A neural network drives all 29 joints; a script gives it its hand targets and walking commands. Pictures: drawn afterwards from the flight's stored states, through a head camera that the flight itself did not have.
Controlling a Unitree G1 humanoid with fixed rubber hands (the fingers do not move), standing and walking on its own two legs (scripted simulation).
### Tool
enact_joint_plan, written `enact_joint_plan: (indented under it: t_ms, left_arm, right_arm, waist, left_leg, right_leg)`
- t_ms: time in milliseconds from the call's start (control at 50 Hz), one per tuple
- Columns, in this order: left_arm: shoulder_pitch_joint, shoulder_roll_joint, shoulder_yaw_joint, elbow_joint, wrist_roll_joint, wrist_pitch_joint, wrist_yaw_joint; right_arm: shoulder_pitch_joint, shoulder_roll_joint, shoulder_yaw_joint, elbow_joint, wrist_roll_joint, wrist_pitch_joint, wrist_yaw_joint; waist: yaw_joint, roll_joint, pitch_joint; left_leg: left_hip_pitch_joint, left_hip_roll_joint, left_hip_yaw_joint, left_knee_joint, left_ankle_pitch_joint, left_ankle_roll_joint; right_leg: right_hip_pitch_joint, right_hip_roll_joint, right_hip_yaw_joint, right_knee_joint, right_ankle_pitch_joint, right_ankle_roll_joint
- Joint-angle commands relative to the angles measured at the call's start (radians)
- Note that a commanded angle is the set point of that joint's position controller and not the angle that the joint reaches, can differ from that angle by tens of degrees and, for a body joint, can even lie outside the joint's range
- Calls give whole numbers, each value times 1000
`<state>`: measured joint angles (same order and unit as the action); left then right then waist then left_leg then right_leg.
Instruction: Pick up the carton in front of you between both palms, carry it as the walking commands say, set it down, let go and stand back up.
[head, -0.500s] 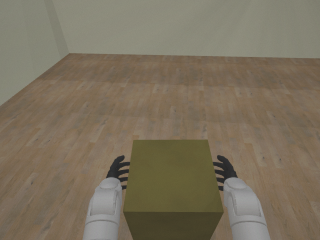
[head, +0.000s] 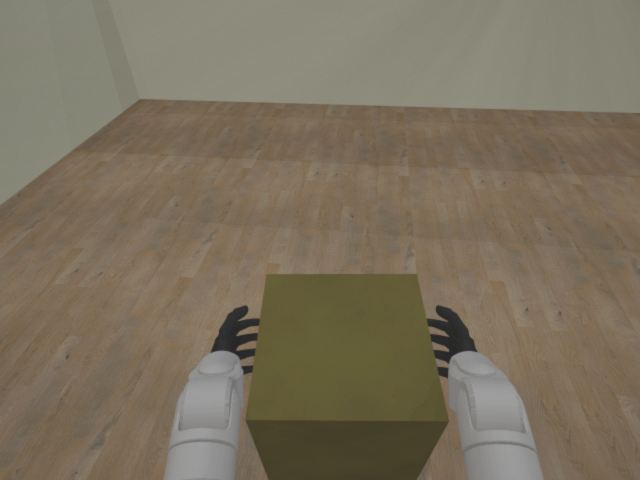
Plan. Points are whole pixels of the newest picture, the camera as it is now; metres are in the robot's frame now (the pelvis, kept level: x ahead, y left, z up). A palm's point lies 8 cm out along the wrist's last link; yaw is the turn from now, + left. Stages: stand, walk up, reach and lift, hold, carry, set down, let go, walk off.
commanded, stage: carry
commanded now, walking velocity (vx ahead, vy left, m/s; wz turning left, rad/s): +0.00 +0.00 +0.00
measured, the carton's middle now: (341, 383) +0.30 +0.00 -0.04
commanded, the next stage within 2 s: hold in 0.18 s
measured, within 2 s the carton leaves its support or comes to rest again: neither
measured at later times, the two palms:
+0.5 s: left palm (223, 354) +0.29 +0.15 +0.05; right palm (460, 358) +0.29 -0.15 +0.05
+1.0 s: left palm (225, 348) +0.31 +0.16 +0.04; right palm (452, 351) +0.30 -0.14 +0.04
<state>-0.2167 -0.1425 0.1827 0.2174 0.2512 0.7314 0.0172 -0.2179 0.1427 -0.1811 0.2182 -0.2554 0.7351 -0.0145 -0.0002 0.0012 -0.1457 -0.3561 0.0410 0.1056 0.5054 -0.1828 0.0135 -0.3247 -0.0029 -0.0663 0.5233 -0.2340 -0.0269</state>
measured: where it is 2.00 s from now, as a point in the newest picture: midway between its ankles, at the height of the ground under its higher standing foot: outside the picture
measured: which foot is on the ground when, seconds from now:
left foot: down 0.00-1.00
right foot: down 0.00-1.00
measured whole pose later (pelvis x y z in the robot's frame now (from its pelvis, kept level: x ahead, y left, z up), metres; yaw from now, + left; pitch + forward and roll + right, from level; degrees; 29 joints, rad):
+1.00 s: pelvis +0.00 +0.01 +0.00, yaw -1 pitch -9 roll +0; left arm -0.41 -0.19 0.38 0.40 0.36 0.66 -0.03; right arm -0.41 0.20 -0.39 0.41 -0.36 0.65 0.03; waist 0.01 -0.02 0.09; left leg -0.12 0.00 0.06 0.48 -0.20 0.03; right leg -0.10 -0.01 -0.03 0.49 -0.24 -0.02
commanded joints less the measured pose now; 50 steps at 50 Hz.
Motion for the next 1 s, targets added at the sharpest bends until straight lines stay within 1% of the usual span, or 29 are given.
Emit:
enact_joint_plan:
  t_ms: [0,160,180,200,220,240,260,280,380,500,620,780,820,880,920,980]
  left_arm:
    - [-457,-901,-534,-69,-253,-38,-228]
    - [-450,-895,-538,-77,-254,-36,-225]
    - [-446,-936,-545,-101,-260,-28,-244]
    - [-475,-952,-545,-103,-254,-36,-252]
    - [-485,-957,-539,-94,-250,-36,-263]
    - [-492,-970,-544,-81,-252,-37,-268]
    - [-496,-973,-544,-72,-253,-38,-273]
    - [-495,-975,-541,-57,-253,-38,-275]
    - [-488,-966,-498,-19,-228,-38,-268]
    - [-490,-954,-461,8,-214,-32,-262]
    - [-490,-944,-454,0,-213,-33,-258]
    - [-490,-935,-460,-22,-212,-38,-252]
    - [-521,-929,-445,-9,-204,-42,-252]
    - [-608,-918,-387,67,-173,-62,-259]
    - [-691,-910,-328,150,-141,-88,-268]
    - [-814,-866,-209,275,-66,-140,-270]
  right_arm:
    - [-458,901,528,-68,250,-41,222]
    - [-450,894,530,-76,251,-40,219]
    - [-439,956,535,-82,262,-39,236]
    - [-476,969,538,-84,260,-51,244]
    - [-462,971,524,-58,242,-52,248]
    - [-471,976,522,-55,240,-57,250]
    - [-469,977,510,-41,238,-60,251]
    - [-479,975,508,-37,240,-62,254]
    - [-499,964,481,-2,236,-60,265]
    - [-505,947,444,20,217,-51,264]
    - [-493,938,429,14,206,-50,256]
    - [-489,931,431,-3,204,-55,250]
    - [-521,928,419,10,198,-60,250]
    - [-606,927,367,85,169,-79,252]
    - [-683,930,309,166,136,-105,255]
    - [-797,907,184,290,60,-154,244]
  waist:
    - [0,1,-198]
    - [1,2,-197]
    - [5,-42,-106]
    - [5,-46,-104]
    - [5,-41,-90]
    - [1,-24,-95]
    - [-5,-30,-86]
    - [-6,-17,-75]
    - [8,12,-36]
    - [6,6,-12]
    - [-1,1,-25]
    - [0,4,-37]
    - [3,2,-24]
    - [5,-5,22]
    - [3,-10,48]
    - [-2,-25,82]
  left_leg:
    - [112,107,-116,-81,2,12]
    - [109,107,-117,-84,4,14]
    - [330,-123,-181,-92,42,18]
    - [369,-118,-193,-83,37,20]
    - [316,-111,-193,-93,30,21]
    - [335,-107,-198,-103,28,17]
    - [338,-105,-198,-104,14,14]
    - [346,-103,-198,-106,6,14]
    - [367,-96,-205,-127,36,17]
    - [393,-90,-209,-139,83,13]
    - [420,-88,-213,-142,139,9]
    - [429,-90,-212,-146,151,8]
    - [417,-90,-209,-145,117,10]
    - [379,-91,-203,-137,-5,17]
    - [353,-92,-199,-119,-88,22]
    - [290,-94,-192,-73,-163,31]
  right_leg:
    - [27,-124,118,-106,31,-18]
    - [28,-123,116,-102,36,-15]
    - [124,58,170,-164,50,-19]
    - [69,40,193,-175,14,-22]
    - [126,47,189,-171,19,-25]
    - [134,47,189,-167,21,-23]
    - [141,46,189,-175,-1,-25]
    - [135,46,189,-176,-5,-25]
    - [157,51,176,-175,35,-24]
    - [176,57,171,-178,74,-19]
    - [198,61,171,-183,119,-17]
    - [211,62,172,-187,130,-17]
    - [203,60,172,-185,103,-18]
    - [165,55,168,-174,1,-21]
    - [121,51,163,-159,-77,-25]
    - [72,54,157,-120,-144,-31]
